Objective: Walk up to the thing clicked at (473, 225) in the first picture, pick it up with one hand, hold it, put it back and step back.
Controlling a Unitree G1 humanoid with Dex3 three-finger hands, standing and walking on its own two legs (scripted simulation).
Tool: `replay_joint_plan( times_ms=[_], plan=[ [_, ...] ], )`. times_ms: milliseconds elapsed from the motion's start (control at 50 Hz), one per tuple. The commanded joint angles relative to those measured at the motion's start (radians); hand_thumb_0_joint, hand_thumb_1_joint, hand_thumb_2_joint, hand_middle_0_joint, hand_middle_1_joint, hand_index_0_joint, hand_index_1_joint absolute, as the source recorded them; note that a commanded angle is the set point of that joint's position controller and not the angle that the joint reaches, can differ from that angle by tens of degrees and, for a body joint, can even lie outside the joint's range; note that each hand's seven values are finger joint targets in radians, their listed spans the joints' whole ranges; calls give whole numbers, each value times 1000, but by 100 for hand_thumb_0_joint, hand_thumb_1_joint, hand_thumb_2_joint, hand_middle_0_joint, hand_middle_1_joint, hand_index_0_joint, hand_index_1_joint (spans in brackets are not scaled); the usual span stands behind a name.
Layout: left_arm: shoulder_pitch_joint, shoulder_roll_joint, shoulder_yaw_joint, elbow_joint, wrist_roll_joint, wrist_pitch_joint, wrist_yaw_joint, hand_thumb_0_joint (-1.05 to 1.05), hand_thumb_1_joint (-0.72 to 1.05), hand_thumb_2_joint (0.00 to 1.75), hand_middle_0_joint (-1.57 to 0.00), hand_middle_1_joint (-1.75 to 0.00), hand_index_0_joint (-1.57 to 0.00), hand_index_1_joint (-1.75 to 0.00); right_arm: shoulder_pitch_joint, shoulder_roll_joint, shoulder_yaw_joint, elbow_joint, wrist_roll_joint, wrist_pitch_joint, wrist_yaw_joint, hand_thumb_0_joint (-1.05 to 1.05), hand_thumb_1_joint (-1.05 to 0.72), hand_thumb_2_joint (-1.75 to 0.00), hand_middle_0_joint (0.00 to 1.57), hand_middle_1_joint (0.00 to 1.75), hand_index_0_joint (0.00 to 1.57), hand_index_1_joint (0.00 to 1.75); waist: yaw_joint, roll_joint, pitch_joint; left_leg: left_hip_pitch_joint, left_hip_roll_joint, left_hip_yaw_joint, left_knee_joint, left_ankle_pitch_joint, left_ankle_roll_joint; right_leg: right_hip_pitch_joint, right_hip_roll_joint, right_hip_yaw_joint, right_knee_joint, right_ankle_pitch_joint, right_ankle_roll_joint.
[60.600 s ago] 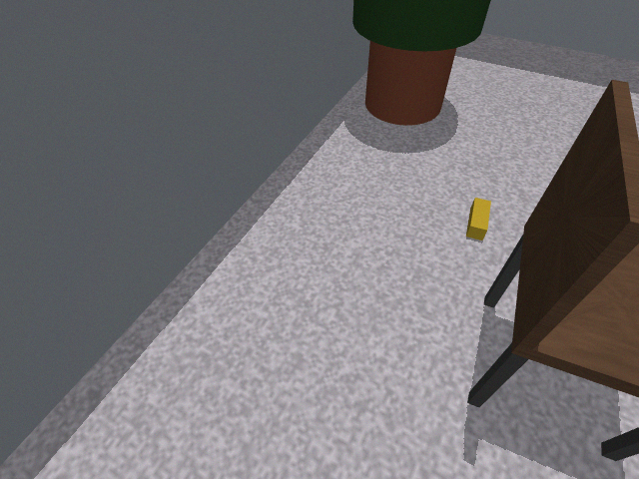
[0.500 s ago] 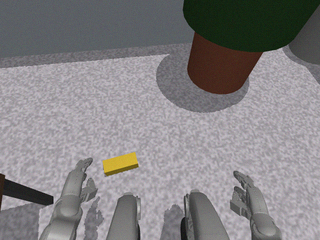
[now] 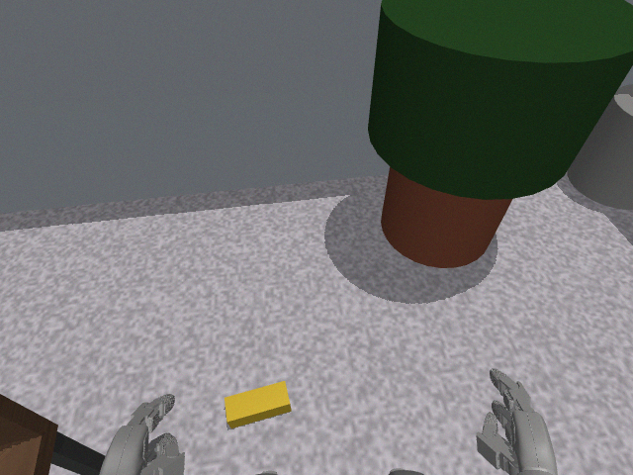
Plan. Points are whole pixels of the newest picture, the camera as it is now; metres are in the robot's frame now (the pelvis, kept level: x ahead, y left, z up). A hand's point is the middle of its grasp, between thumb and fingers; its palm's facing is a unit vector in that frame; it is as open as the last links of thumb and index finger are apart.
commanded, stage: home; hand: left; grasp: from above
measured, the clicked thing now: (258, 404) +0.42 +0.18 -0.68
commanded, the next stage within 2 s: stand in 1.90 s
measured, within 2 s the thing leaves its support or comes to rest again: neither
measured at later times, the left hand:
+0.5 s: hand (185, 456) +0.16 +0.18 -0.05, palm faces +0.05 -0.98 -0.21, open 7.4 cm
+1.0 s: hand (186, 461) +0.16 +0.17 -0.05, palm faces +0.05 -0.98 -0.20, open 7.4 cm
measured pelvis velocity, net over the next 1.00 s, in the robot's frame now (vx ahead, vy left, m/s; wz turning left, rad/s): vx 0.00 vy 0.00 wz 0.00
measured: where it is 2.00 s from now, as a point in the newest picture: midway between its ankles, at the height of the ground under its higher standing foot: outside the picture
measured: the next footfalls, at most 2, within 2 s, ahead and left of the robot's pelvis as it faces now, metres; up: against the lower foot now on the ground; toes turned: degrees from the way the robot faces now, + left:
none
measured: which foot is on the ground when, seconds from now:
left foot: down 0.00-1.00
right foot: down 0.00-1.00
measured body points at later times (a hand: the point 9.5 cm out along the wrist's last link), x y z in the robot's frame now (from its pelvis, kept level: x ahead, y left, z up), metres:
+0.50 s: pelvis +0.00 +0.00 +0.00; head +0.02 +0.00 +0.45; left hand +0.16 +0.23 -0.03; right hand +0.16 -0.24 -0.07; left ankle +0.00 +0.12 -0.68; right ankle +0.00 -0.14 -0.68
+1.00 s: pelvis +0.00 +0.00 +0.00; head +0.01 +0.00 +0.45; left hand +0.15 +0.23 -0.03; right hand +0.16 -0.25 -0.06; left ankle +0.00 +0.12 -0.68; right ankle +0.00 -0.14 -0.68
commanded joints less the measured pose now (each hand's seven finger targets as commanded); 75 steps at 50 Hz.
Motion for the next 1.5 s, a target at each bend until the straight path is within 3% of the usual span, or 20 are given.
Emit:
replay_joint_plan(
  times_ms=[0, 160, 320, 560, 820, 900, 940, 1160, 1260, 1480],
  plan=[
    [-65, 101, 58, -167, 10, -59, -6, 0, 90, 90, -20, -30, -20, -30, -68, -122, -47, -147, -5, -76, -8, 0, -90, -90, 20, 30, 20, 30, -13, -33, -14, 81, -40, 24, -172, 216, 27, 46, 45, -27, -149, 173, -27],
    [-56, 102, 57, -170, 20, -71, -3, 0, 90, 90, -20, -30, -20, -30, -84, -122, -46, -137, -10, -84, -2, 0, -90, -90, 20, 30, 20, 30, 0, 0, -34, 103, -40, 24, -180, 218, 20, 67, 46, -25, -143, 180, -28],
    [-44, 104, 60, -178, 14, -78, 5, 0, 90, 90, -20, -30, -20, -30, -84, -123, -46, -132, -9, -79, -3, 0, -90, -90, 20, 30, 20, 30, 5, -12, -68, 118, -35, 16, -164, 307, 18, 89, 49, -25, -125, 253, -31],
    [-55, 106, 58, -162, 12, -76, 0, 0, 90, 90, -20, -30, -20, -30, -87, -124, -48, -126, -10, -76, -3, 0, -90, -90, 20, 30, 20, 30, 8, -28, -34, 93, -35, 23, -169, 248, 21, 79, 46, -22, -142, 205, -26],
    [-44, 107, 52, -175, 17, -68, -1, 0, 90, 90, -20, -30, -20, -30, -81, -127, -53, -126, -8, -76, -4, 0, -90, -90, 20, 30, 20, 30, 9, -11, -62, 115, -31, 24, -161, 293, 18, 88, 45, -19, -126, 242, -28],
    [-69, 108, 53, -162, 16, -67, -2, 0, 90, 90, -20, -30, -20, -30, -87, -126, -50, -125, -9, -77, -3, 0, -90, -90, 20, 30, 20, 30, -1, -17, -29, 92, -32, 19, -171, 226, 22, 68, 45, -19, -141, 185, -27],
    [-57, 108, 57, -167, 15, -66, -1, 0, 90, 90, -20, -30, -20, -30, -89, -124, -50, -130, -8, -77, -5, 0, -90, -90, 20, 30, 20, 30, 10, -38, -35, 85, -34, 24, -166, 233, 23, 81, 43, -19, -145, 192, -25],
    [-62, 108, 52, -176, 13, -60, 0, 0, 90, 90, -20, -30, -20, -30, -97, -123, -46, -138, -5, -81, -4, 0, -90, -90, 20, 30, 20, 30, 8, -22, -11, 72, -33, 19, -178, 184, 23, 62, 45, -22, -147, 146, -27],
    [-42, 109, 59, -181, 13, -63, -1, 0, 90, 90, -20, -30, -20, -30, -86, -127, -53, -132, -6, -82, -6, 0, -90, -90, 20, 30, 20, 30, 4, -24, -57, 101, -29, 16, -169, 225, 21, 73, 48, -23, -134, 178, -28],
    [-40, 116, 56, -175, 15, -61, -2, 0, 90, 90, -20, -30, -20, -30, -85, -126, -52, -129, -6, -83, -7, 0, -90, -90, 20, 30, 20, 30, 10, -9, -49, 92, -27, 15, -175, 223, 18, 62, 49, -23, -129, 171, -31]
  ],
)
